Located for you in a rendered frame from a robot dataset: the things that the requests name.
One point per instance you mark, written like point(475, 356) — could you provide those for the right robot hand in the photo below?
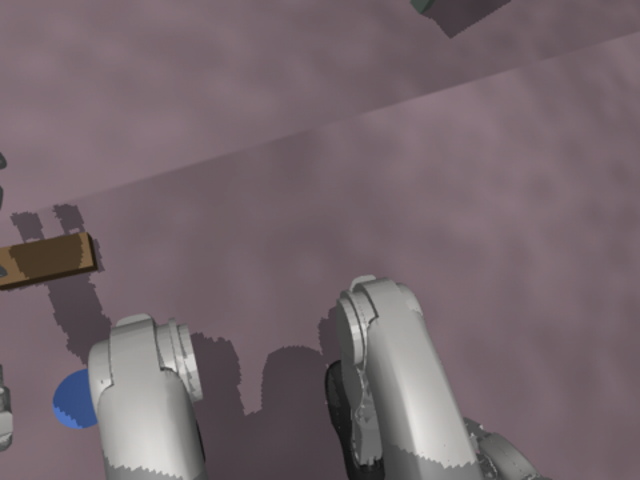
point(499, 459)

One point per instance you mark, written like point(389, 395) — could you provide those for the right robot foot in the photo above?
point(340, 414)

